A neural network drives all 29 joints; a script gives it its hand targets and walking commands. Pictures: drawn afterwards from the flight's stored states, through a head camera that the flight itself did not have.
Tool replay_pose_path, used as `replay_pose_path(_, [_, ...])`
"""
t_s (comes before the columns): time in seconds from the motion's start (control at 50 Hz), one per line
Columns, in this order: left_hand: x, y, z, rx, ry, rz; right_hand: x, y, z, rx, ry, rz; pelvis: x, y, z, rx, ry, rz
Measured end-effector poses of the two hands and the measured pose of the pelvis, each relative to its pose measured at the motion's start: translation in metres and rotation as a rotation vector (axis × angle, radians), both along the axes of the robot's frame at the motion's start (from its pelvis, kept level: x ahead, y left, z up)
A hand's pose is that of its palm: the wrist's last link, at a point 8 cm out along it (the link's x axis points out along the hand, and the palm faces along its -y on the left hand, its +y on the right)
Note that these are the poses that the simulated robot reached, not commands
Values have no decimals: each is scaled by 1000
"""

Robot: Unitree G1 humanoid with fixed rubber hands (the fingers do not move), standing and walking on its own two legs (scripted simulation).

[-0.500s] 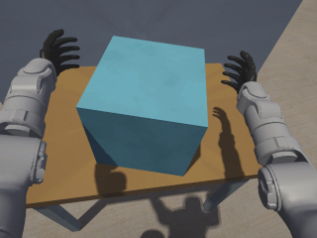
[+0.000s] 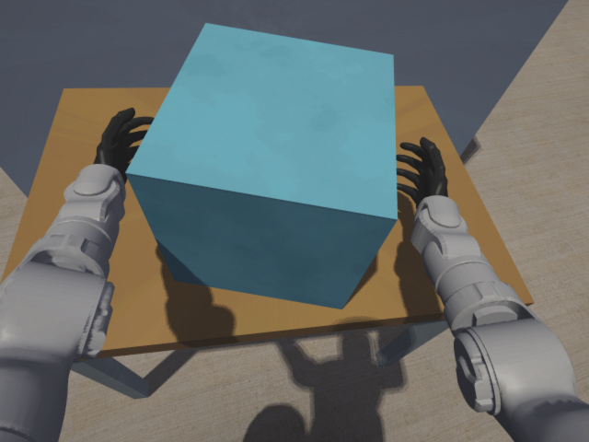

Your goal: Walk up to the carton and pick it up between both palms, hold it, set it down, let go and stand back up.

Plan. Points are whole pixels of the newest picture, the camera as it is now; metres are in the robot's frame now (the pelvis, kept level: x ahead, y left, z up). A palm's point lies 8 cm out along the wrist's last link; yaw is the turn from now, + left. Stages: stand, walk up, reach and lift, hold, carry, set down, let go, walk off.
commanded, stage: reach and lift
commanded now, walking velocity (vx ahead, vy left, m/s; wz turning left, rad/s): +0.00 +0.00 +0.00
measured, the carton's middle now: (277, 174) +0.49 +0.01 +0.04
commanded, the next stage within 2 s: none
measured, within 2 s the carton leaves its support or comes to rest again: neither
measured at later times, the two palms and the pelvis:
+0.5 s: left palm (134, 164) +0.47 +0.21 +0.07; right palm (430, 196) +0.42 -0.20 +0.07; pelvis +0.00 +0.01 -0.02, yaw -1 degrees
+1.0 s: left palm (140, 164) +0.47 +0.20 +0.07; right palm (406, 194) +0.42 -0.17 +0.07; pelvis +0.00 +0.01 -0.01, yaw -1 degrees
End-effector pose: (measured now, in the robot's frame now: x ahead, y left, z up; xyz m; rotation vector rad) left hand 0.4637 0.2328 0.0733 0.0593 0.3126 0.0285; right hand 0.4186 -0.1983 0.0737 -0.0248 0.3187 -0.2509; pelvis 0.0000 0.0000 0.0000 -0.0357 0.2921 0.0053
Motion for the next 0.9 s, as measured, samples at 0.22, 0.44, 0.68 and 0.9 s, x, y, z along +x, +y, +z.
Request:
replay_pose_path(0.22, [8, -7, -5, 0, -45, -20, 5, -4, 1, -14, -43, -27, 1, 0, -9, -12, 47, -1])
replay_pose_path(0.44, [9, -17, -7, 18, -34, -44, 1, -10, -3, 11, -41, -38, -3, 4, -13, -11, 49, -7])
replay_pose_path(0.68, [10, -27, -5, 7, -55, -51, 10, 28, -8, 29, -50, -8, -7, 8, -18, -9, 70, -8])
replay_pose_path(0.9, [10, -31, -5, -16, -66, -67, 5, 31, -3, 2, -38, -45, -6, 11, -12, -23, 48, -7])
